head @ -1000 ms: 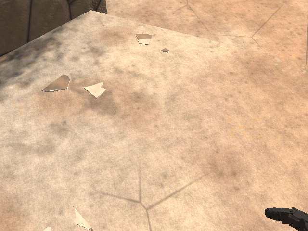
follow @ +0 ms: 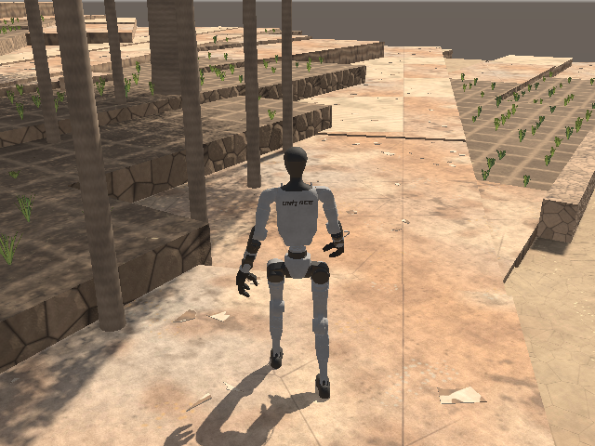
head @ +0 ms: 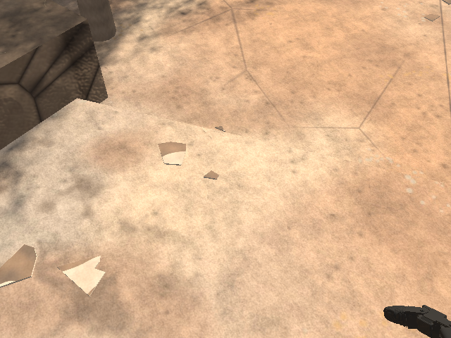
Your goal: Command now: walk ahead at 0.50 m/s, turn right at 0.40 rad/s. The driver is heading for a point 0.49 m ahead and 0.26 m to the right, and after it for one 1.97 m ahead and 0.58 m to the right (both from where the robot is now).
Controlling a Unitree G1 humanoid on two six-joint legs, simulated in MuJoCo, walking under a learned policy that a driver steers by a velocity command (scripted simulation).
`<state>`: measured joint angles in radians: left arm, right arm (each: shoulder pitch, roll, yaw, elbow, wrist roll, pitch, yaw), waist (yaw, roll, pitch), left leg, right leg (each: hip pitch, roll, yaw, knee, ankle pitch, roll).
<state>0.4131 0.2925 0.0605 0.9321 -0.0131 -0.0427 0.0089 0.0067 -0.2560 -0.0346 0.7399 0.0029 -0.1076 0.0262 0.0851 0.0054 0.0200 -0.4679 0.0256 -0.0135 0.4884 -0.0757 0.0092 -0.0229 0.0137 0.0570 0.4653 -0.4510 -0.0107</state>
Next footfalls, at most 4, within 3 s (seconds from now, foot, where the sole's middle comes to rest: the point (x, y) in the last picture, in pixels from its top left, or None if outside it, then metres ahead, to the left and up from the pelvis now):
0.50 right None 0.39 -0.18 -0.76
1.02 left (287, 253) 0.74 -0.11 -0.76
1.46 right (398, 245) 0.80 -0.47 -0.76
2.08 left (351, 146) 1.32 -0.39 -0.86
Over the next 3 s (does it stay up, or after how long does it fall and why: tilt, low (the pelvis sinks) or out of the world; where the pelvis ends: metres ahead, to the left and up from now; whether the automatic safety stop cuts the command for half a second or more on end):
stays up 1.53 -0.48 -0.08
